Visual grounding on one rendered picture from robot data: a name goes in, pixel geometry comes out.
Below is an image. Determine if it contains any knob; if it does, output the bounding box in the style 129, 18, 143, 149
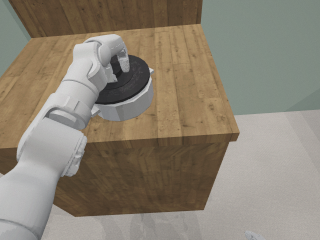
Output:
110, 63, 122, 78

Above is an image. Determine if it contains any lid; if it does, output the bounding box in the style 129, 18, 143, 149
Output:
95, 54, 150, 105

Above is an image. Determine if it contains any robot right hand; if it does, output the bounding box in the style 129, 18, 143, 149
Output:
245, 230, 266, 240

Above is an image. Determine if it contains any table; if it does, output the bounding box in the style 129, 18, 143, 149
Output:
0, 0, 240, 217

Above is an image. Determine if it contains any robot left hand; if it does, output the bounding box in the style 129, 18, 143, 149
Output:
83, 34, 130, 83

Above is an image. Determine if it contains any robot left upper arm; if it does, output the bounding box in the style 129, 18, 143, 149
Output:
0, 117, 88, 240

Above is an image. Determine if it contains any pot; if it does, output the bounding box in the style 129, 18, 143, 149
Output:
91, 68, 154, 122

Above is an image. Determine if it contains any robot left forearm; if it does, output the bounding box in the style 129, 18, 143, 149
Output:
16, 38, 112, 162

